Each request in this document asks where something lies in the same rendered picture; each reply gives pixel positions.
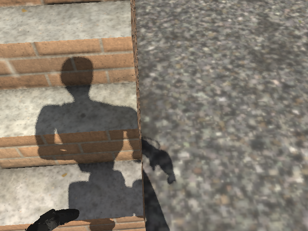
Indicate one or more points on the robot left hand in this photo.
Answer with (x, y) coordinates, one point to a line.
(52, 219)

